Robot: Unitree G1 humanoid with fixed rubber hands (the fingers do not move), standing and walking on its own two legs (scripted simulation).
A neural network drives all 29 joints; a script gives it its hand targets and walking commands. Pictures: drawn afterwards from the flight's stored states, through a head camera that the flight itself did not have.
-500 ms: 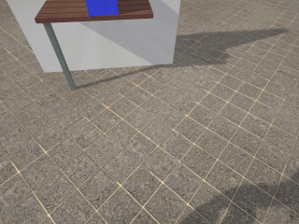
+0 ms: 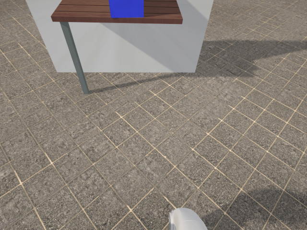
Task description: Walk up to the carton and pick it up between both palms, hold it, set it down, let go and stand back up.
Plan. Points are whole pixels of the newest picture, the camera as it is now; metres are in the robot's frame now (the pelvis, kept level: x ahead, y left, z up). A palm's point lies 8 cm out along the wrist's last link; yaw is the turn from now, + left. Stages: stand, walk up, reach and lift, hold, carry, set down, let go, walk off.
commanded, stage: walk up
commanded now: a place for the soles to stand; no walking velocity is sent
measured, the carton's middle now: out of the picture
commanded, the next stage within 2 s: none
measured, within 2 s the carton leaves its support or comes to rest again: neither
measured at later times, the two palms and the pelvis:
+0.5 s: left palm (58, 210) +0.20 +0.26 -0.09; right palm (232, 152) +0.35 -0.28 -0.09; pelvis +0.22 -0.02 +0.01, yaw +6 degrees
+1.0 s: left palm (75, 116) +0.52 +0.28 -0.09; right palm (221, 135) +0.43 -0.27 -0.10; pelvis +0.41 +0.01 +0.00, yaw +6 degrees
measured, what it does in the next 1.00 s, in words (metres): walks ahead: right foot, then left foot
